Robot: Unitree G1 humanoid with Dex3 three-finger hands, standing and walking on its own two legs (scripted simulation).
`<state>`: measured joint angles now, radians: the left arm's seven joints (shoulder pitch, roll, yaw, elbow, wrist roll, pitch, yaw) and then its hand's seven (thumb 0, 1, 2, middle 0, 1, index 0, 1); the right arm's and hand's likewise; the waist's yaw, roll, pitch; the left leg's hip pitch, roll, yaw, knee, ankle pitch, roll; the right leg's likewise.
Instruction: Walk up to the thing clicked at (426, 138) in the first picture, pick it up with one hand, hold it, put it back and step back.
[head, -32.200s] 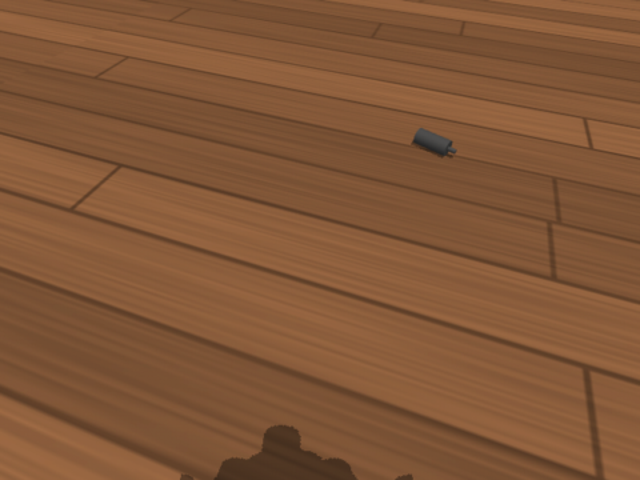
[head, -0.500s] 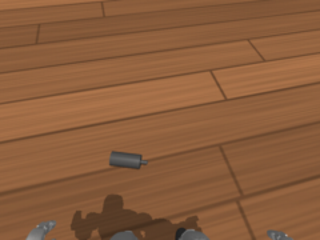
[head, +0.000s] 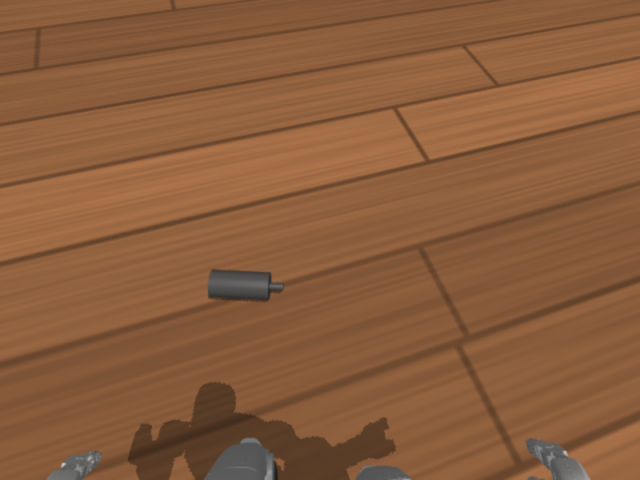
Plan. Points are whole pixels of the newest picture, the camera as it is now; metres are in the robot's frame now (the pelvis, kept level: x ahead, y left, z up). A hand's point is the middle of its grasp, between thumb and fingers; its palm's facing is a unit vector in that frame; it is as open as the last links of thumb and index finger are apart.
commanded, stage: walk up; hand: left
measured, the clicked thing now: (247, 285) +0.66 +0.21 -0.71
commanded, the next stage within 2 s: stand in 1.88 s
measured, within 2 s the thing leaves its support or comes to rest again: neither
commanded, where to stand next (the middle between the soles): +0.28 +0.00 m, yaw -1 degrees
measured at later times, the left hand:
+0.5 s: hand out of the picture -0.03 +0.26 -0.15, palm faces +0.04 -0.94 -0.33, open 7.4 cm
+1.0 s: hand out of the picture -0.13 +0.24 -0.13, palm faces +0.06 -0.92 -0.40, open 7.4 cm
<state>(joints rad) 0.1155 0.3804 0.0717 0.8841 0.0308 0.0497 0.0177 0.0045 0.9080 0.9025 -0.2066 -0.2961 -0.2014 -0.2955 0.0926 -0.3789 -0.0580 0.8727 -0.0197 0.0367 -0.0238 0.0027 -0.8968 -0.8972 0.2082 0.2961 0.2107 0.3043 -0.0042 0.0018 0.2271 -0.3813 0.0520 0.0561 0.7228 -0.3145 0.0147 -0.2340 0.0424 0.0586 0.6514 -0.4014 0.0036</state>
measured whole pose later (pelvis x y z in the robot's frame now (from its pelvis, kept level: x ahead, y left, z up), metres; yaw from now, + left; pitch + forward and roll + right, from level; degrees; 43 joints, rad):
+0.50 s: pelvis -0.14 -0.01 +0.01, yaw +3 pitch -1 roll -2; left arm 0.14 0.40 0.09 0.79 0.03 0.10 0.00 0.00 0.91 0.90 -0.21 -0.30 -0.20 -0.30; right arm 0.17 -0.34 -0.04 0.85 -0.05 0.01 -0.03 0.00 -0.90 -0.90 0.21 0.30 0.21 0.30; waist 0.01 -0.07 0.17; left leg -0.29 0.02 -0.02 0.60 -0.27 0.01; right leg -0.49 0.13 0.17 1.24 -0.50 0.00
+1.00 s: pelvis -0.20 -0.04 +0.01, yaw +3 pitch -2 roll +0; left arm 0.21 0.37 0.07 0.92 0.04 -0.01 -0.01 0.01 0.90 0.90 -0.21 -0.30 -0.21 -0.30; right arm 0.27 -0.38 -0.05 0.97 -0.03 0.01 0.02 0.01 -0.90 -0.90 0.20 0.30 0.21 0.30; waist 0.01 0.01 0.08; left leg -0.25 -0.03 -0.05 0.60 -0.31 -0.01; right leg -0.19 -0.05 0.01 0.61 -0.39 0.03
